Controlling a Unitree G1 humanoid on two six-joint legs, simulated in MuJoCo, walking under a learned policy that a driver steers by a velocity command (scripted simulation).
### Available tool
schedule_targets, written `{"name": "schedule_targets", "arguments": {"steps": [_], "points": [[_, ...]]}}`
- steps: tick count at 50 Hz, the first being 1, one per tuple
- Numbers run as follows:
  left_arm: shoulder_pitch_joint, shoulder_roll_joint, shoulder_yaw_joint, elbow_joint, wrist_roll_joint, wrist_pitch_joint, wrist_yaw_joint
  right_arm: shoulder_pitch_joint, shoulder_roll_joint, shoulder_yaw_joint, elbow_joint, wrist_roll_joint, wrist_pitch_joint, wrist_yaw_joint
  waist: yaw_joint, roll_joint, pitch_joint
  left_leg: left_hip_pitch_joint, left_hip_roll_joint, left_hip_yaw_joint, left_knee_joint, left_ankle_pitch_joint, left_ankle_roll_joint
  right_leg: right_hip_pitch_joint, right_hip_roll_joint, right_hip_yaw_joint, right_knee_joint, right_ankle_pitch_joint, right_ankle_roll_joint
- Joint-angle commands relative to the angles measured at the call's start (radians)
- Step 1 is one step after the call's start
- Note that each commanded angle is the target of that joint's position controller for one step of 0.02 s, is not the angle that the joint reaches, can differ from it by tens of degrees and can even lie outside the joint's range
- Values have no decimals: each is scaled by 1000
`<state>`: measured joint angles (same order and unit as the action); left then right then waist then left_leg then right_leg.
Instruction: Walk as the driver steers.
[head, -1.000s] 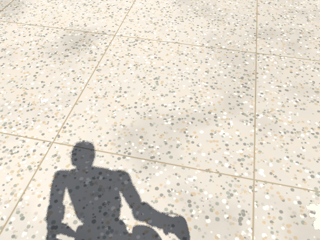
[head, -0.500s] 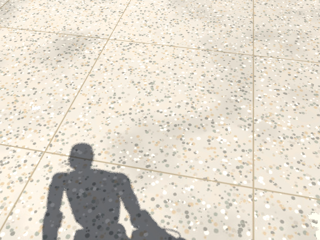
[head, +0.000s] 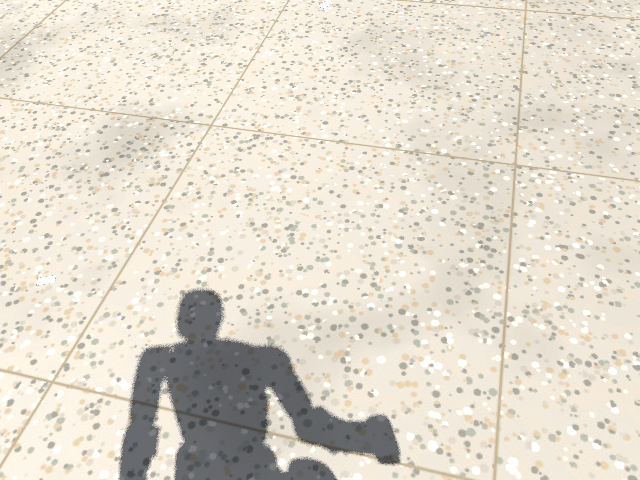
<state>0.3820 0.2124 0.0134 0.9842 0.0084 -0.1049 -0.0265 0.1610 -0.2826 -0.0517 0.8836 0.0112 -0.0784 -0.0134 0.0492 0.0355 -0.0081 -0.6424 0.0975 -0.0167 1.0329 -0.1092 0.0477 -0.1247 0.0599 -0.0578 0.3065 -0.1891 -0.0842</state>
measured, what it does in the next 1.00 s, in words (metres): walks ahead: left foot, then right foot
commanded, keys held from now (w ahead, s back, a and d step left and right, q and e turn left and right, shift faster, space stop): w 1.00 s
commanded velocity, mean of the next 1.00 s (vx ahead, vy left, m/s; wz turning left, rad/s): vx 0.50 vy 0.00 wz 0.00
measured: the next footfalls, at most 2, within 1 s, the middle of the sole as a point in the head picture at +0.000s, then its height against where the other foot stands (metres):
left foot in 0.34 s outside the picture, level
right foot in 0.84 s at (424, 423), level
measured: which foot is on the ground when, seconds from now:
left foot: up 0.00-0.32, down 0.34-0.84, up 0.86-1.00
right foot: down 0.00-0.36, up 0.38-0.82, down 0.84-1.00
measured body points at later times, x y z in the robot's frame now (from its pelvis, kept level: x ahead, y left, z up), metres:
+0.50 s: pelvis +0.29 +0.04 -0.01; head +0.32 +0.04 +0.44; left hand +0.35 +0.31 -0.14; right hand +0.40 -0.23 -0.13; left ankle +0.34 +0.12 -0.75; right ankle +0.23 -0.11 -0.66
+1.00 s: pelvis +0.58 -0.05 -0.01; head +0.61 -0.06 +0.44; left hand +0.67 +0.22 -0.12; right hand +0.65 -0.32 -0.15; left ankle +0.52 +0.11 -0.66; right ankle +0.62 -0.13 -0.75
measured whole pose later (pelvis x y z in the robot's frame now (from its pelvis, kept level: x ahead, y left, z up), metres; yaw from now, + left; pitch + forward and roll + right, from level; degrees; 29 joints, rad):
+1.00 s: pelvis +0.58 -0.05 -0.01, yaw +0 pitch +1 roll +0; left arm 0.22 0.25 0.05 0.88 0.01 -0.10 -0.03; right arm 0.24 -0.29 -0.05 0.94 0.02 -0.09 0.00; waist 0.01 0.04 0.03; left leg -0.47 0.06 -0.02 1.14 -0.33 0.05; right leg -0.30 0.03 -0.06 0.42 -0.15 -0.06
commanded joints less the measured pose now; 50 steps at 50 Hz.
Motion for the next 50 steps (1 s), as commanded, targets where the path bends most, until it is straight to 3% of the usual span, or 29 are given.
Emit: {"name": "schedule_targets", "arguments": {"steps": [1, 6, 11, 14, 15, 16, 17, 18, 19, 20, 21, 22, 23, 25, 29, 32, 34, 37, 39, 40, 41, 42, 43, 44, 45, 46, 47, 48, 50], "points": [[-5, 162, 35, -44, -4, -5, 26, -49, -36, -12, -56, -7, -5, 8, -28, -56, 60, -130, 33, -40, -171, 131, -24, 55, -270, 224, -205, 167, -100], [71, 164, 37, -18, -14, 6, 43, -223, -16, 1, -108, 4, -17, 30, 26, -73, 101, -73, -8, 13, -416, 269, -40, 85, -243, 142, -231, 202, -73], [151, 166, 45, 18, -14, 36, 43, -349, -8, 14, -164, 11, -34, 60, 53, -80, 129, -119, -40, 39, -531, 172, -10, 272, -291, 131, -146, 369, -90], [120, 196, 56, 7, -11, 45, 46, -309, -45, 1, -169, 12, -42, 71, -3, -127, 73, 23, -96, 77, -563, 70, 34, 321, -307, 122, -28, 720, -76], [108, 210, 60, 2, -9, 50, 47, -233, -76, -14, -151, 11, -42, 67, -47, -157, 11, 143, -131, 100, -558, 40, 55, 327, -301, 117, 63, 909, -66], [80, 209, 57, -8, -6, 55, 45, -67, -120, -37, -104, 12, -41, 60, -134, -166, -88, 366, -147, 110, -583, 86, 91, 275, -267, 88, 237, 995, -42], [48, 194, 47, -34, 1, 50, 42, 139, -171, -56, -54, -2, -36, 47, -219, -150, -222, 721, -21, -24, -521, 117, 155, 42, -237, 83, 486, 801, -18], [153, 67, 12, -49, 2, 28, 28, 275, -248, -77, -22, -21, -27, 39, -179, 91, -387, 1136, 261, -512, -550, -43, 328, -404, -45, 53, 907, 152, 59], [140, 99, 16, -30, -18, -2, 22, 263, -167, -51, -11, -13, -21, 36, -187, 118, -422, 1143, 314, -727, -687, -85, 346, -532, 0, 203, 1059, -366, 45], [30, 183, 42, -72, -50, -19, 18, 162, -121, -36, -21, 1, -19, 33, -169, 99, -227, 980, 266, -550, -724, -102, 285, -614, -72, 200, 1085, -320, 30], [-41, 193, 45, -92, -59, -26, 23, 74, -89, -27, -38, 1, -21, 34, -132, 31, -114, 799, 222, -405, -768, -51, 248, -598, -129, 163, 1032, -225, 27], [-71, 179, 51, -98, -49, -23, 31, 20, -59, -18, -43, -5, -26, 40, -95, -18, -40, 655, 180, -319, -811, 1, 223, -564, -162, 139, 958, -166, 34], [-55, 163, 57, -94, -36, -10, 36, -6, -36, -10, -43, -16, -31, 43, -56, -2, -9, 553, 141, -250, -848, 39, 203, -497, -192, 141, 909, -128, 40], [-13, 101, 48, -89, -27, 17, 38, -7, -46, -13, -27, -15, -37, 50, -19, 22, 7, 442, 121, -187, -900, 71, 211, -431, -210, 130, 849, -110, 59], [-154, 108, 48, -150, -12, 26, 40, 49, -106, -28, 6, -12, -38, 26, -35, 19, 56, 406, 92, -87, -941, 135, 208, -503, -227, 106, 613, 83, 98], [-281, 87, 37, -181, -14, 16, 29, 102, -127, -31, 23, -2, -31, 14, -79, 12, 64, 414, 54, -21, -935, 136, 166, -442, -183, 64, 376, 263, 96], [-345, 92, 34, -198, -22, 14, 20, 154, -142, -35, 45, 7, -26, 12, -105, 15, 66, 471, 76, -29, -923, 98, 160, -431, -164, 59, 304, 297, 96], [-399, 119, 38, -229, -26, 11, 5, 188, -146, -40, 69, 15, -12, 9, -104, 19, 75, 597, 137, -55, -866, 89, 141, -464, -159, 85, 236, 230, 64], [-377, 146, 47, -233, -27, 7, -4, 180, -158, -45, 72, 14, 2, 5, -74, 30, 59, 652, 166, -70, -809, 150, 120, -419, -146, 78, 214, 148, 37], [-318, 165, 58, -219, -26, 4, -5, 161, -163, -46, 67, 13, 9, 4, -33, 35, 26, 659, 153, -54, -732, 272, 103, -330, -122, 54, 196, 118, 20], [-177, 203, 81, -175, -24, 4, -1, 156, -143, -38, 64, 8, 16, 4, 32, 19, -57, 632, 103, -14, -560, 396, 80, -146, -90, 26, 186, 109, -6], [4, 276, 106, -133, -15, 6, 7, 174, -98, -18, 43, -11, 18, 3, 89, -75, -204, 479, 38, 41, -266, 248, 45, 135, -214, 161, 211, 128, -61], [81, 369, 127, -106, -9, 13, 4, 301, 32, 20, 34, -11, -2, 14, 34, -354, -322, 68, -149, 64, 102, -275, -25, 480, -434, 632, 98, -75, -227], [78, 266, 98, -114, -18, 11, -1, 263, -56, 3, 48, 8, -25, 18, 62, -288, -339, -56, -132, -83, 247, -469, -14, 494, -445, 784, -9, -196, -227], [-6, 221, 83, -131, -17, 5, 1, 172, -123, -15, 21, 34, -40, 21, 53, -222, -199, -131, -80, -89, 283, -400, 8, 387, -416, 648, -16, -168, -181], [-84, 197, 74, -151, -11, 3, 3, 113, -123, -14, 8, 34, -45, 16, 28, -142, -126, -110, -26, -62, 249, -307, 14, 259, -380, 526, -27, -62, -157], [-138, 171, 68, -157, -4, 1, 1, 82, -115, -18, 5, 17, -43, 10, 3, -101, -65, -74, 8, -53, 184, -244, 10, 138, -347, 437, -53, 48, -147], [-163, 150, 61, -157, 4, -4, 0, 93, -106, -23, 7, 9, -32, 8, -30, -118, -54, -9, 36, -62, 138, -201, 9, 67, -321, 379, -79, 111, -135], [-156, 146, 61, -144, 0, -9, -3, 115, -65, -19, 15, 6, -9, 8, -54, -115, -39, 42, 45, -54, 77, -168, -1, 8, -300, 316, -130, 161, -144]]}}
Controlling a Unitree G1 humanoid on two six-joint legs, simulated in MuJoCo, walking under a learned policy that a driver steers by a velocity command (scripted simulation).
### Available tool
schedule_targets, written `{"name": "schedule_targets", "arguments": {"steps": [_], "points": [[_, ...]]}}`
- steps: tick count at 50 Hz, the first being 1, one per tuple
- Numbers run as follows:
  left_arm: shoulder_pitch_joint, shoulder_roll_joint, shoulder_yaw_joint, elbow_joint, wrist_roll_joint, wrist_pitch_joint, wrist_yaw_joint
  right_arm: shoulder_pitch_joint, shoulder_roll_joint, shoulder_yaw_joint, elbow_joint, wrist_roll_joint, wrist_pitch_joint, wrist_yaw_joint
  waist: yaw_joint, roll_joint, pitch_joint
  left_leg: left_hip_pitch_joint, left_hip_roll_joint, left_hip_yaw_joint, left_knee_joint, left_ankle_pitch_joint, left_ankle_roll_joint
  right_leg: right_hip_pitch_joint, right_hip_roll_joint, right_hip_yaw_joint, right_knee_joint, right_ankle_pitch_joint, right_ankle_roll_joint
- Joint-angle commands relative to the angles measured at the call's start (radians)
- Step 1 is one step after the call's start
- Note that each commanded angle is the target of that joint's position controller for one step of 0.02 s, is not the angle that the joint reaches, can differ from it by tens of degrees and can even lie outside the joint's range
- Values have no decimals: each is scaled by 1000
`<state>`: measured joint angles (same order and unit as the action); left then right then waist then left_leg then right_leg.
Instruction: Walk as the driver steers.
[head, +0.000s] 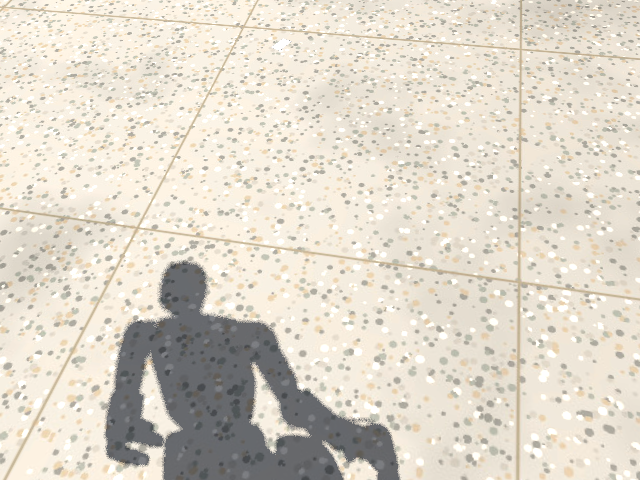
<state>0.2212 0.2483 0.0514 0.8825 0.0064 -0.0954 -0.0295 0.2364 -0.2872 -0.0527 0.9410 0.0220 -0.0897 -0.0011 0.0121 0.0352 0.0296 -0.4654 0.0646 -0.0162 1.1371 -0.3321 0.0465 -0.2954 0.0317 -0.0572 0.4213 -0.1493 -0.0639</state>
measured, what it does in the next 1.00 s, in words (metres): walks ahead, turning right: left foot, then right foot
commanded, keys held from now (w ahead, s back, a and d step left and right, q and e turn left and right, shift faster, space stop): w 0.02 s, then w+e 0.98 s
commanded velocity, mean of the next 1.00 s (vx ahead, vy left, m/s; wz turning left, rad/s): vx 0.50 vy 0.00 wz -0.45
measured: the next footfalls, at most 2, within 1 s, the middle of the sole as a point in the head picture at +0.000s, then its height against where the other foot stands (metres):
left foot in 0.38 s outside the picture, level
right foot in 0.90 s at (450, 440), level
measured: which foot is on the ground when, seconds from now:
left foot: up 0.00-0.36, down 0.38-0.90, up 0.92-1.00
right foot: down 0.00-0.38, up 0.40-0.88, down 0.90-1.00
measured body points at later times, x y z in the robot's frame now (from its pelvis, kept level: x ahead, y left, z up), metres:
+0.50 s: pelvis +0.27 +0.05 +0.00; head +0.30 +0.05 +0.44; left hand +0.35 +0.32 -0.14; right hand +0.37 -0.24 -0.11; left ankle +0.34 +0.14 -0.74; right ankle +0.15 -0.07 -0.65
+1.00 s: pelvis +0.49 -0.08 -0.02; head +0.53 -0.12 +0.43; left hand +0.76 +0.08 -0.11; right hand +0.43 -0.38 -0.14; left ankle +0.45 +0.12 -0.64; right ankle +0.52 -0.18 -0.74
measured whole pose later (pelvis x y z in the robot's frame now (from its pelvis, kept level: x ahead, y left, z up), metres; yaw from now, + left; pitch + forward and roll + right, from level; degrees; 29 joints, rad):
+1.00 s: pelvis +0.49 -0.08 -0.02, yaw -30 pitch +1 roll +1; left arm 0.17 0.29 0.08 0.71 -0.02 -0.04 -0.04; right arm 0.21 -0.30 -0.07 0.88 0.02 -0.10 0.00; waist -0.02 0.00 0.08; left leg -0.33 0.06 0.01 1.19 -0.45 -0.01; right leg -0.42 0.05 -0.03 0.59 -0.19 -0.09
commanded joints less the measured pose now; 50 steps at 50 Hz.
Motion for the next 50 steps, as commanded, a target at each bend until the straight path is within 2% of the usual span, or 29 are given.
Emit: {"name": "schedule_targets", "arguments": {"steps": [1, 3, 5, 9, 13, 16, 17, 18, 19, 20, 21, 22, 23, 24, 25, 28, 32, 35, 38, 40, 42, 43, 44, 45, 46, 47, 48, 49, 50], "points": [[16, 122, 26, -34, -2, -22, 2, 29, -50, -17, -45, -7, 11, -5, -21, -107, -61, -145, 83, -49, -62, 76, -8, 164, -270, 290, -264, 144, -170], [52, 146, 33, -16, -8, -20, 12, -48, -52, -18, -76, -22, 15, -9, -11, -81, -26, -200, 83, -43, -173, 154, -31, 163, -265, 272, -292, 177, -182], [84, 152, 36, -2, -13, -12, 23, -121, -46, -19, -101, -26, 11, -8, 3, -78, -6, -224, 69, -41, -304, 258, -50, 175, -245, 246, -303, 172, -172], [142, 163, 40, 21, -22, -1, 38, -258, -29, -12, -133, -17, -3, 3, 41, -93, 20, -153, 13, -17, -532, 416, -69, 160, -204, 202, -293, 134, -140], [197, 161, 45, 44, -31, 14, 45, -357, -41, -8, -170, -6, -20, 21, 64, -108, 39, -125, -10, -32, -634, 397, -62, 225, -234, 251, -226, 117, -135], [178, 180, 58, 39, -31, 29, 54, -314, -87, -23, -169, -3, -35, 27, 20, -137, 15, -15, -23, -36, -681, 310, -40, 257, -262, 303, -145, 160, -111], [162, 176, 58, 32, -31, 33, 54, -244, -105, -33, -151, -4, -38, 24, -20, -143, -18, 87, -35, -20, -703, 287, -24, 245, -243, 298, -81, 230, -97], [149, 150, 49, 19, -26, 35, 53, -107, -146, -55, -112, -10, -42, 17, -80, -126, -108, 290, -25, -22, -703, 278, 7, 193, -183, 265, 71, 290, -69], [136, 95, 30, -17, -9, 36, 51, 70, -211, -73, -89, -26, -43, 8, -146, -23, -269, 578, 147, -189, -672, 232, 68, 24, -101, 206, 369, 105, -33], [262, -8, 3, -47, -27, 18, 48, 127, -277, -88, -70, -29, -28, 10, -81, 285, -385, 880, 372, -616, -771, 56, 209, -350, 35, 116, 689, -416, 28], [243, 97, 24, -31, -48, 12, 50, 102, -171, -60, -84, -24, -26, 12, -98, 214, -342, 830, 354, -686, -836, -102, 201, -453, -29, 206, 833, -444, 26], [161, 158, 42, -49, -56, 12, 51, 38, -106, -42, -98, -19, -27, 11, -100, 135, -207, 702, 318, -522, -852, -91, 153, -493, -70, 198, 856, -355, 18], [125, 150, 45, -55, -51, 16, 55, -24, -86, -35, -104, -22, -26, 12, -72, 70, -135, 572, 278, -401, -874, 5, 129, -456, -113, 175, 838, -271, 22], [102, 138, 50, -62, -40, 21, 56, -64, -59, -28, -101, -26, -24, 12, -53, 59, -81, 471, 243, -312, -904, 85, 119, -427, -139, 172, 795, -216, 25], [110, 116, 53, -67, -39, 31, 51, -83, -51, -25, -96, -36, -26, 11, -26, 86, -59, 401, 221, -239, -933, 134, 111, -378, -166, 174, 766, -178, 26], [83, 71, 48, -101, -40, 59, 43, -84, -73, -37, -78, -34, -34, 6, -9, 61, -24, 333, 215, -116, -996, 244, 134, -370, -189, 157, 710, -119, 37], [2, 67, 44, -145, -32, 64, 29, -63, -113, -51, -62, -34, -31, -6, -18, 25, 0, 357, 205, 24, -1020, 349, 135, -408, -187, 147, 527, 55, 52], [-102, 55, 31, -180, -30, 57, 7, -37, -136, -56, -59, -28, -20, -13, -55, 11, 26, 376, 191, 117, -1021, 375, 117, -374, -170, 88, 370, 162, 45], [-193, 57, 24, -225, -30, 59, -11, 16, -162, -63, -47, -15, -4, -14, -84, 5, 54, 458, 216, 160, -999, 390, 104, -381, -153, 46, 276, 144, 29], [-222, 70, 27, -251, -30, 62, -21, 35, -178, -70, -41, -4, 11, -14, -80, 13, 61, 524, 237, 182, -954, 462, 87, -378, -136, 23, 238, 76, 6], [-189, 102, 42, -262, -28, 68, -26, 23, -206, -78, -47, 5, 25, -16, -40, 43, 20, 560, 242, 215, -835, 751, 67, -281, -81, -29, 223, -24, -31], [-113, 130, 58, -249, -28, 70, -25, 13, -219, -82, -51, 9, 33, -18, 9, 53, -31, 558, 232, 234, -709, 906, 56, -171, -37, -59, 212, -61, -56], [41, 173, 87, -208, -32, 72, -19, -3, -214, -78, -58, 13, 41, -19, 96, 35, -108, 496, 197, 266, -507, 950, 28, 41, 14, -77, 146, -7, -90], [220, 257, 126, -160, -34, 81, 1, 11, -177, -63, -72, -9, 37, -22, 165, -55, -202, 258, 158, 271, -205, 701, -22, 357, -47, 71, 125, 4, -143], [186, 375, 139, -165, -43, 74, 8, 84, -24, -16, -137, -49, 10, -9, 38, -329, -262, -201, -45, 195, 140, -208, -82, 652, -301, 638, 22, -157, -316], [217, 300, 110, -204, -29, 55, 1, -3, -90, -21, -149, -10, -33, 4, 102, -208, -387, -308, -72, -48, 256, -279, -65, 703, -374, 884, -126, -258, -358], [185, 239, 91, -193, -19, 39, -4, -98, -138, -34, -178, 28, -54, 12, 112, -150, -252, -396, -29, -56, 249, -181, -40, 630, -351, 749, -144, -165, -306], [130, 212, 83, -198, -23, 30, -3, -102, -127, -29, -174, 17, -65, 8, 72, -90, -178, -362, 15, -58, 167, -93, -24, 494, -307, 621, -134, -72, -271], [53, 179, 72, -212, -22, 29, -1, -91, -131, -36, -158, -9, -64, 1, 27, -55, -126, -285, 47, -62, 77, -37, -29, 353, -267, 523, -139, 25, -242]]}}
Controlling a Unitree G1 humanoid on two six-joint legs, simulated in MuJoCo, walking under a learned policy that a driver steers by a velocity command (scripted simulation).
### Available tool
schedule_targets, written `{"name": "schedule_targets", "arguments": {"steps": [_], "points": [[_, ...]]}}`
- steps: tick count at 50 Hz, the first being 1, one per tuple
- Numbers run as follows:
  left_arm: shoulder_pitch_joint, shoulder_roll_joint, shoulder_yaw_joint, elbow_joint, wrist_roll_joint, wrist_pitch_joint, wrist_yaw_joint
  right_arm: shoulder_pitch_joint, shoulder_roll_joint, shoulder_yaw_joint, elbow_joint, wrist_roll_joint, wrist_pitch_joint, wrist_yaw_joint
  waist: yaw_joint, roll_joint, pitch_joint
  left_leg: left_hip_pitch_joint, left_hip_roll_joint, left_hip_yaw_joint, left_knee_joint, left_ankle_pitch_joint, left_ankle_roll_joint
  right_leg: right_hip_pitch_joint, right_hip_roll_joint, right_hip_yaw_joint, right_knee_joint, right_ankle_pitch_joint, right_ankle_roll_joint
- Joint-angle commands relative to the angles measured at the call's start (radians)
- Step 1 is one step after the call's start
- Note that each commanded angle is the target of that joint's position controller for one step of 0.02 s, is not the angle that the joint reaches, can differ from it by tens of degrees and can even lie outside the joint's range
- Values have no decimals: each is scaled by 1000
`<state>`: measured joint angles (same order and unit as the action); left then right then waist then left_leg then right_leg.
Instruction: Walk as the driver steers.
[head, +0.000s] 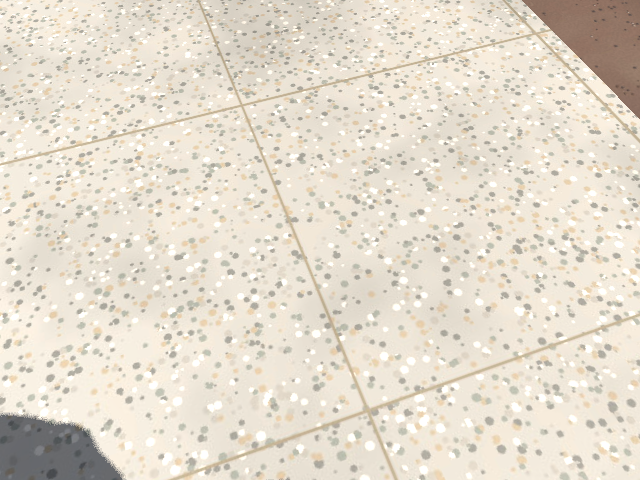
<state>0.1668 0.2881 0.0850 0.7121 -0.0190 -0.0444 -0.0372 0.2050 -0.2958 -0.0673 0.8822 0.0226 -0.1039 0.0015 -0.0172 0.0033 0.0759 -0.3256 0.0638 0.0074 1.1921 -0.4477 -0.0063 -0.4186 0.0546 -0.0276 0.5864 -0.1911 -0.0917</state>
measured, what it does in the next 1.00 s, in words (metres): walks ahead: left foot, then right foot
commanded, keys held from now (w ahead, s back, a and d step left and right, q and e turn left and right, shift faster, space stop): w+e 0.36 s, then w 0.08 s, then w+q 0.56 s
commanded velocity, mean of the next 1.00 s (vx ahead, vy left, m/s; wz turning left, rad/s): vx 0.50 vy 0.00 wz -0.14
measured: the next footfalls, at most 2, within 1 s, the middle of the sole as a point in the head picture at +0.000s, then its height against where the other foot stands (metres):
left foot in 0.38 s outside the picture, level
right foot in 0.84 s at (427, 410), level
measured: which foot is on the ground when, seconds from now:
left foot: up 0.00-0.36, down 0.38-0.84, up 0.86-1.00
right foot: down 0.00-0.40, up 0.42-0.82, down 0.84-1.00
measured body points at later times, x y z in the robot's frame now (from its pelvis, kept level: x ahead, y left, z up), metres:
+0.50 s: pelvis +0.29 +0.03 +0.01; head +0.31 +0.03 +0.45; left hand +0.42 +0.29 -0.11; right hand +0.38 -0.27 -0.09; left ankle +0.38 +0.12 -0.73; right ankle +0.13 -0.06 -0.64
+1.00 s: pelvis +0.52 -0.07 +0.02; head +0.54 -0.08 +0.47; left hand +0.69 +0.19 -0.07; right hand +0.58 -0.36 -0.11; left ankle +0.50 +0.08 -0.64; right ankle +0.53 -0.18 -0.73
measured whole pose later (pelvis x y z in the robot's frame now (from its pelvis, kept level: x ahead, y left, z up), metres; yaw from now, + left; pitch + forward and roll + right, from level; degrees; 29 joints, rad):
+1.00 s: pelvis +0.52 -0.07 +0.02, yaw -4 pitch +1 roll -1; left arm 0.21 0.25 0.05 0.71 0.01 -0.09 -0.01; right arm 0.31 -0.32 -0.07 0.79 0.03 -0.04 0.00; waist -0.01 0.05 0.00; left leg -0.50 0.04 -0.05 1.13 -0.35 0.00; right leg -0.25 0.00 -0.05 0.42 -0.20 -0.02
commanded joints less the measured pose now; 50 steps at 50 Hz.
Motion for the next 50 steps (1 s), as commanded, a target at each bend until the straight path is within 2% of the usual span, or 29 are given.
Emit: {"name": "schedule_targets", "arguments": {"steps": [1, 3, 6, 10, 13, 16, 18, 19, 20, 21, 22, 23, 24, 25, 26, 28, 31, 33, 36, 38, 40, 41, 42, 43, 44, 45, 46, 48, 50], "points": [[61, 115, 28, -60, 15, -24, 11, -36, -133, -29, -93, -17, -38, -2, 20, -40, -154, -348, 69, -95, -31, 115, 19, 378, -264, 437, -324, 146, -202], [51, 120, 27, -67, 14, -28, 19, -26, -116, -30, -98, -26, -12, 0, -3, -38, -138, -290, 65, -83, -111, 148, -6, 285, -244, 394, -358, 224, -207], [98, 156, 37, -53, 6, -30, 41, -114, -80, -19, -132, -40, 4, -5, 13, -34, -94, -306, 36, -66, -293, 295, -49, 221, -206, 320, -380, 256, -196], [150, 158, 39, -35, 1, -22, 54, -249, -50, -3, -175, -29, -3, 8, 67, -76, -59, -227, -24, -57, -575, 529, -54, 170, -151, 277, -369, 130, -136], [198, 156, 40, -12, -5, -17, 54, -305, -67, -4, -206, -16, -12, 19, 88, -88, -51, -195, -45, -74, -655, 548, -41, 206, -175, 331, -327, 84, -122], [209, 149, 40, -7, -5, -6, 61, -294, -102, -15, -215, -14, -26, 29, 73, -110, -59, -165, -55, -90, -709, 446, -16, 290, -205, 413, -236, 92, -108], [188, 138, 36, -14, -3, 4, 63, -196, -123, -29, -192, -14, -37, 27, 19, -141, -90, -37, -68, -63, -752, 388, 17, 299, -187, 436, -153, 158, -85], [180, 100, 22, -21, 3, 3, 61, -87, -153, -44, -167, -26, -42, 22, -32, -128, -167, 133, -33, -74, -755, 399, 53, 272, -137, 391, -25, 218, -54], [193, 45, -1, -38, 21, 0, 59, 71, -205, -55, -151, -42, -43, 16, -87, -20, -313, 394, 135, -241, -729, 360, 118, 145, -74, 304, 254, 74, -14], [348, -2, -13, -49, -15, -11, 58, 162, -270, -74, -102, -45, -27, 24, -16, 342, -405, 681, 327, -725, -841, 124, 281, -220, 61, 198, 567, -382, 59], [343, 95, -2, -18, -24, -13, 62, 147, -173, -53, -112, -15, -25, 32, -41, 235, -334, 652, 329, -805, -898, -96, 262, -340, -9, 242, 689, -384, 65], [229, 138, 9, -29, -17, -13, 60, 106, -115, -36, -118, -11, -19, 31, -65, 141, -210, 534, 282, -661, -913, -82, 229, -367, -36, 228, 711, -295, 65], [151, 131, 7, -48, -3, -14, 61, 55, -105, -28, -125, -22, -11, 31, -49, 64, -139, 410, 240, -548, -925, 30, 215, -341, -69, 184, 691, -234, 64], [96, 121, 7, -68, 15, -23, 58, 26, -94, -22, -122, -29, -5, 32, -31, 49, -86, 311, 207, -481, -944, 144, 226, -326, -99, 163, 632, -189, 61], [96, 104, 6, -74, 18, -28, 53, 15, -83, -14, -122, -35, -5, 29, -3, 72, -82, 252, 176, -429, -959, 240, 226, -275, -127, 150, 582, -158, 59], [102, 69, -2, -77, 18, -35, 47, 26, -77, -11, -115, -22, -5, 26, 13, 103, -94, 217, 143, -371, -979, 359, 243, -231, -137, 119, 479, -159, 71], [7, 28, -23, -112, 27, -45, 43, 55, -135, -28, -106, -3, 3, 12, -4, 88, -85, 168, 128, -302, -1007, 430, 254, -190, -130, 81, 251, -82, 100], [-55, 19, -31, -121, 20, -51, 35, 73, -158, -35, -102, 2, 12, 4, -21, 86, -79, 121, 102, -255, -1010, 432, 234, -111, -103, 67, 110, 44, 114], [-129, 40, -28, -137, 7, -59, 24, 135, -160, -35, -88, 9, 27, 1, -47, 93, -75, 114, 103, -259, -984, 419, 213, -31, -66, 66, -6, 155, 126], [-151, 61, -20, -148, 2, -67, 20, 163, -159, -35, -82, 13, 36, -2, -42, 98, -74, 131, 117, -299, -949, 361, 194, 20, -59, 78, -70, 151, 116], [-102, 86, -6, -135, 1, -72, 22, 158, -156, -34, -85, 12, 44, -6, 4, 103, -88, 112, 108, -317, -886, 321, 161, 148, -61, 74, -135, 146, 91], [-28, 110, 9, -115, 6, -73, 29, 156, -132, -26, -90, 6, 44, -7, 43, 100, -120, 76, 71, -302, -809, 342, 136, 270, -71, 70, -154, 119, 70], [104, 160, 26, -100, 22, -74, 40, 134, -79, -8, -111, -6, 39, -5, 113, 45, -210, -21, 10, -249, -594, 295, 96, 466, -193, 177, -147, 80, 17], [221, 250, 48, -85, 38, -60, 48, 202, 2, 17, -145, -12, 24, -7, 120, -199, -344, -288, -101, -112, -263, -8, 35, 755, -426, 481, -176, 13, -92], [259, 227, 46, -55, 31, -50, 39, 228, -49, 9, -159, 16, 17, -9, 112, -313, -358, -460, -81, -112, -58, -155, 25, 753, -506, 742, -267, -214, -171], [213, 154, 25, -60, 22, -52, 36, 179, -122, -12, -153, 24, 21, -11, 115, -195, -232, -508, -31, -141, 29, -76, 25, 654, -457, 649, -294, -279, -143], [161, 111, 11, -62, 21, -53, 35, 129, -127, -18, -158, 17, 29, -10, 100, -149, -159, -501, -5, -124, 36, 6, 23, 557, -409, 513, -309, -211, -112], [69, 60, -6, -54, 29, -56, 29, 99, -101, -22, -166, 5, 47, -4, 49, -131, -75, -441, 41, -120, -21, 106, 12, 398, -338, 339, -367, -40, -90], [43, 66, 1, -41, 30, -65, 30, 87, -61, -16, -180, 7, 63, 4, 26, -128, -54, -393, 58, -106, -53, 163, 0, 321, -321, 233, -415, 74, -89]]}}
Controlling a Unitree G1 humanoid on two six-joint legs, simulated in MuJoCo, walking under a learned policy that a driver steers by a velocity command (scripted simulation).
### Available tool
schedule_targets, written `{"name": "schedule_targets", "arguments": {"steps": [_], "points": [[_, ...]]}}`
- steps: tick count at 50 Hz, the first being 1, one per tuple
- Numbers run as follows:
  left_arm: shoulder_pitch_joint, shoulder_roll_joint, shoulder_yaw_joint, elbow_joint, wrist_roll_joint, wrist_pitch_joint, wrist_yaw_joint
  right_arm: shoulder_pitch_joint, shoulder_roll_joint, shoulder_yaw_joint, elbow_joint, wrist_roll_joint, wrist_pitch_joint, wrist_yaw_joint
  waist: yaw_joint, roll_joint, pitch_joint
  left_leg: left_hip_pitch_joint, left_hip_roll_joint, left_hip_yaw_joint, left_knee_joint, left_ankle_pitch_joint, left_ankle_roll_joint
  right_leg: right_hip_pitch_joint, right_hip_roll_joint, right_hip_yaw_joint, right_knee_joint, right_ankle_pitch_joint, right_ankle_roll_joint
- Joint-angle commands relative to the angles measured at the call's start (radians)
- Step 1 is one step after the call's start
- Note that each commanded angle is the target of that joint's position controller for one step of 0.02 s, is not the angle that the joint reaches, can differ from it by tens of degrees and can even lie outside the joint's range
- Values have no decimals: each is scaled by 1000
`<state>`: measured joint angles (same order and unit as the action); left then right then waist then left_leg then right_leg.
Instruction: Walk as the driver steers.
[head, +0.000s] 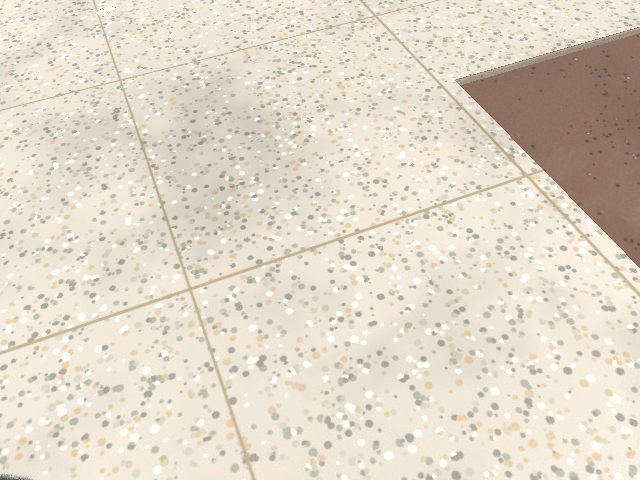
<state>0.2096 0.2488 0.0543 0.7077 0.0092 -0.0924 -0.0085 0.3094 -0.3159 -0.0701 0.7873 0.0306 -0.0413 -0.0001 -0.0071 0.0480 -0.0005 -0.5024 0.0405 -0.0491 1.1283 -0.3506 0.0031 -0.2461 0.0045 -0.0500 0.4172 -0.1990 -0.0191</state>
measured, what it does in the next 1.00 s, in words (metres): walks ahead, turning left: left foot, then right foot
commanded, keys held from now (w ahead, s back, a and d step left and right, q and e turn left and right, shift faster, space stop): w+q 0.98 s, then w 0.02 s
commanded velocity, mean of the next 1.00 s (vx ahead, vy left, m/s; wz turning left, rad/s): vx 0.50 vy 0.00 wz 0.57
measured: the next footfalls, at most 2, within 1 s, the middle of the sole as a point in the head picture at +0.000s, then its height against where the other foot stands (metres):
left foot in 0.34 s outside the picture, level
right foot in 0.82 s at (309, 415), level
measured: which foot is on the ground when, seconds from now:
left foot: up 0.00-0.32, down 0.34-0.82, up 0.84-1.00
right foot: down 0.00-0.34, up 0.36-0.80, down 0.82-1.00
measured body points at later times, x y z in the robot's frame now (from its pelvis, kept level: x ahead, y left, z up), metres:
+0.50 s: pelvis +0.25 +0.09 -0.01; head +0.29 +0.11 +0.44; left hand +0.30 +0.40 -0.11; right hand +0.46 -0.14 -0.10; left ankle +0.28 +0.16 -0.74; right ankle +0.27 -0.09 -0.66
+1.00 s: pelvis +0.53 +0.14 +0.00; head +0.56 +0.15 +0.45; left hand +0.48 +0.44 -0.10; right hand +0.79 -0.03 -0.11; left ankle +0.43 +0.24 -0.66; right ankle +0.61 +0.06 -0.74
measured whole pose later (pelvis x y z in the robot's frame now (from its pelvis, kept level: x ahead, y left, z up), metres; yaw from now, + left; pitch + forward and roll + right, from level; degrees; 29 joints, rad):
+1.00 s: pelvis +0.53 +0.14 +0.00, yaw +36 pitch +1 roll -1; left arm 0.22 0.26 0.06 0.74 0.01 -0.10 -0.01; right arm 0.29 -0.32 -0.07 0.68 0.03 -0.01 0.00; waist 0.01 0.05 0.02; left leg -0.53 0.03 -0.06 1.17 -0.35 0.00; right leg -0.24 0.02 -0.06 0.42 -0.19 -0.03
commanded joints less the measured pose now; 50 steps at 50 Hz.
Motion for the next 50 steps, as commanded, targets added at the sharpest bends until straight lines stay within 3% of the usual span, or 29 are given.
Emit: {"name": "schedule_targets", "arguments": {"steps": [1, 7, 12, 14, 15, 16, 17, 18, 19, 20, 21, 22, 23, 24, 27, 32, 34, 37, 39, 40, 41, 42, 43, 44, 45, 46, 48, 50], "points": [[1, 115, 37, -28, 1, -22, 3, -30, -31, -11, -96, -4, 6, 8, 10, -156, 24, -219, 83, -48, -10, 95, -16, 141, -272, 215, -259, 135, -169], [28, 178, 58, 18, -5, -18, 16, -181, -3, 7, -157, -10, 4, 38, 46, -103, 50, -176, 72, 2, -325, 355, -13, 154, -254, 1, -279, 252, -151], [90, 226, 75, 60, -31, 5, 18, -305, -25, 5, -223, -8, 7, 62, 72, -98, 84, -157, 43, 66, -470, 296, 43, 272, -294, -77, -228, 325, -114], [91, 257, 83, 64, -38, 18, 22, -280, -54, -10, -235, -12, 11, 65, 39, -125, 43, -63, -14, 123, -489, 192, 83, 314, -295, -115, -110, 628, -92], [88, 271, 86, 64, -42, 27, 25, -204, -83, -28, -223, -13, 15, 63, -10, -135, -11, 52, -59, 155, -500, 155, 108, 312, -284, -138, 19, 791, -78], [83, 262, 80, 61, -44, 33, 29, -48, -131, -57, -183, -9, 19, 54, -98, -118, -93, 279, -106, 167, -555, 205, 144, 239, -250, -172, 224, 830, -49], [104, 221, 62, 46, -19, 29, 33, 121, -211, -92, -144, -5, 30, 33, -164, -28, -188, 593, -20, -2, -564, 229, 197, -3, -211, -176, 528, 548, -2], [195, 74, 13, -18, 19, 4, 20, 72, -324, -100, -156, 1, 21, 27, -26, 239, -268, 879, 240, -592, -673, 53, 382, -445, -5, -80, 879, -380, 60], [95, 159, 22, -25, -18, -32, 7, 111, -246, -76, -189, -5, 6, 32, -113, 116, -390, 918, 295, -793, -815, -87, 408, -540, 1, 142, 977, -407, 45], [3, 203, 34, -53, -53, -46, 1, 83, -189, -59, -170, -13, -8, 36, -121, 64, -238, 824, 267, -648, -836, -22, 357, -616, -40, 140, 959, -307, 27], [-10, 190, 27, -53, -41, -54, 7, 29, -164, -51, -172, -10, -14, 35, -79, 0, -149, 676, 223, -527, -833, 71, 324, -584, -82, 134, 876, -218, 16], [-7, 191, 31, -41, -12, -54, 15, -41, -134, -41, -183, -15, -14, 32, -35, -25, -94, 536, 185, -434, -836, 187, 298, -513, -111, 134, 791, -166, 22], [14, 198, 38, -36, -2, -44, 16, -83, -111, -32, -201, -28, -15, 28, 4, -7, -75, 438, 156, -376, -856, 283, 289, -437, -130, 142, 747, -131, 26], [25, 194, 39, -35, 1, -31, 15, -100, -108, -31, -207, -33, -16, 25, 22, 5, -69, 381, 145, -356, -876, 333, 294, -396, -131, 139, 715, -115, 36], [-7, 150, 27, -44, 11, -8, 17, -79, -128, -37, -186, -24, -23, 9, 27, -11, -37, 277, 112, -268, -902, 441, 299, -374, -113, 111, 585, -34, 77], [-201, 103, 4, -88, 1, -15, 1, -5, -145, -43, -148, -10, -11, -13, -47, 21, 4, 227, 42, -207, -884, 320, 225, -292, -39, 99, 219, 277, 91], [-252, 115, 5, -103, -11, -23, -9, 34, -151, -46, -130, -5, -7, -15, -67, 29, 11, 249, 60, -250, -864, 272, 217, -261, -18, 109, 154, 300, 85], [-259, 152, 20, -111, -16, -33, -20, 58, -139, -44, -117, -2, 2, -18, -57, 50, 8, 342, 93, -340, -781, 241, 200, -237, -7, 138, 80, 218, 57], [-194, 170, 33, -98, -19, -41, -18, 42, -135, -46, -120, -5, 9, -19, -16, 84, -5, 364, 94, -380, -717, 277, 180, -147, -2, 125, 49, 137, 25], [-108, 190, 47, -77, -14, -45, -12, 32, -109, -37, -126, -7, 9, -18, 30, 80, -49, 345, 54, -360, -636, 321, 153, -12, -10, 114, 11, 143, -4], [25, 233, 61, -65, 5, -49, -4, 25, -54, -16, -143, -17, 6, -13, 93, 19, -171, 253, 0, -297, -408, 267, 117, 226, -137, 220, 40, 119, -65], [148, 319, 84, -38, 22, -38, 1, 145, 8, 4, -168, 2, -3, -15, 72, -248, -328, -87, -145, -145, -62, -69, 35, 598, -371, 621, -6, -66, -223], [165, 261, 74, -26, -7, -29, -8, 161, -63, -1, -167, 11, -7, -17, 74, -330, -318, -260, -95, -134, 112, -244, 18, 614, -441, 857, -94, -313, -253], [117, 188, 53, -39, -12, -22, -5, 75, -138, -23, -163, 11, -2, -17, 95, -216, -174, -310, -47, -138, 175, -158, 10, 492, -398, 726, -121, -369, -208], [67, 162, 43, -45, -5, -13, -1, 7, -144, -26, -175, 0, 5, -17, 88, -150, -90, -294, -13, -97, 173, -84, 4, 372, -355, 580, -129, -264, -173], [29, 140, 34, -38, -1, -8, 1, -31, -131, -28, -188, -11, 7, -14, 68, -130, -24, -272, 13, -89, 128, -33, 1, 263, -313, 475, -154, -150, -162], [-2, 119, 27, -27, 5, -12, 4, -25, -93, -28, -191, -3, 17, -4, 31, -169, 14, -195, 55, -74, 66, 20, 1, 148, -260, 331, -205, -30, -146], [8, 131, 32, -7, -2, -22, 2, -36, -51, -18, -199, -3, 25, -1, 26, -157, 23, -186, 64, -58, 16, 49, -5, 113, -256, 255, -244, 50, -166]]}}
